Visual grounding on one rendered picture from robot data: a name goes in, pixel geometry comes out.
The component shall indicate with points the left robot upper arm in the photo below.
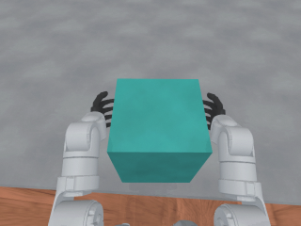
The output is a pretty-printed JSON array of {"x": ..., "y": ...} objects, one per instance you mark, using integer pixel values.
[{"x": 78, "y": 213}]

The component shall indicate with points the carton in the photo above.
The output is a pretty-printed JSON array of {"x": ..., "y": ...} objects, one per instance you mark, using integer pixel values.
[{"x": 158, "y": 131}]

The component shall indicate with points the right robot forearm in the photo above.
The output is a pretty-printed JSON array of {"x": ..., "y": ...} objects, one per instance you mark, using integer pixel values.
[{"x": 236, "y": 154}]

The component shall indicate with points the robot left hand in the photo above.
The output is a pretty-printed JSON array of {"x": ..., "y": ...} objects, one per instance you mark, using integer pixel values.
[{"x": 98, "y": 105}]

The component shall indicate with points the right robot upper arm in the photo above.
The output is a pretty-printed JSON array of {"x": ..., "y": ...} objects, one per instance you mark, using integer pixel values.
[{"x": 229, "y": 214}]

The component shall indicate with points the left robot forearm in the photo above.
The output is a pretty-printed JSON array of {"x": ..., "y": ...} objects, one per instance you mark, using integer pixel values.
[{"x": 80, "y": 164}]

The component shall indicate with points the robot right hand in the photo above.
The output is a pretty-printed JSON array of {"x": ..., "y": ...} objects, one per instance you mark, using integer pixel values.
[{"x": 216, "y": 108}]

